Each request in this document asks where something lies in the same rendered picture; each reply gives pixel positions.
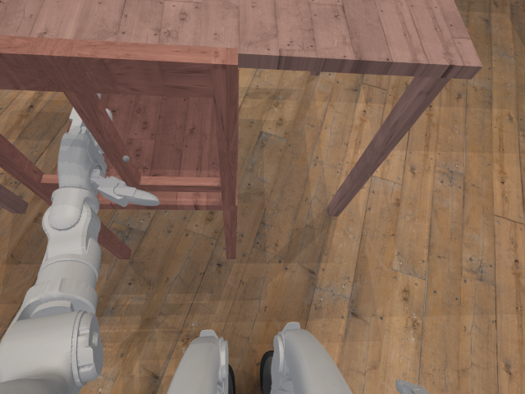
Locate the robot left upper arm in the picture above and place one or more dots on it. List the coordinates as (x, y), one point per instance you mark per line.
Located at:
(54, 354)

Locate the left robot forearm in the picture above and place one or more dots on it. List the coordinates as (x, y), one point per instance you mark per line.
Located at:
(68, 274)

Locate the table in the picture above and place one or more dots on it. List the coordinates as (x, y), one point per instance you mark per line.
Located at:
(422, 38)

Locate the chair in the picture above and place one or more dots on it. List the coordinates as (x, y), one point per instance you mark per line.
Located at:
(175, 113)

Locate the right robot shin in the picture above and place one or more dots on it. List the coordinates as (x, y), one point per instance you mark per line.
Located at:
(282, 384)

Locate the left robot thigh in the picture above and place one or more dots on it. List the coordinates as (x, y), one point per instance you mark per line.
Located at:
(203, 364)

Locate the left robot hand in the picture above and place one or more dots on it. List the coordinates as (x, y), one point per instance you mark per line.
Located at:
(78, 156)

